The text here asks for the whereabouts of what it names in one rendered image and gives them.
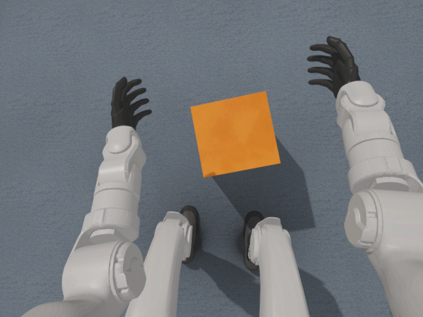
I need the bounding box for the carton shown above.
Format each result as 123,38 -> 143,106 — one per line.
190,91 -> 281,178

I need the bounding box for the left robot hand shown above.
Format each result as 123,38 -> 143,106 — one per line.
111,77 -> 152,130

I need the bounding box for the right robot upper arm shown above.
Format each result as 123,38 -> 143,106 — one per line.
344,189 -> 423,317

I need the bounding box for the robot right forearm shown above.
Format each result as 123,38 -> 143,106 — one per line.
336,81 -> 423,195

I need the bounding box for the robot left shin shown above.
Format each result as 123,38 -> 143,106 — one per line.
155,211 -> 190,231

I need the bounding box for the robot left forearm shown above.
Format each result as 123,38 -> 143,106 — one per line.
62,125 -> 146,290

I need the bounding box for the robot right shin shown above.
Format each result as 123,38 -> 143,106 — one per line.
248,217 -> 291,263

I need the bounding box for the left robot upper arm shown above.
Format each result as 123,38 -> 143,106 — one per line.
21,240 -> 146,317

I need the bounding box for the robot shin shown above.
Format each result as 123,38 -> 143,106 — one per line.
155,211 -> 190,231
248,217 -> 291,263

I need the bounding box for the right robot hand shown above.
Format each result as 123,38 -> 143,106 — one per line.
307,36 -> 361,98

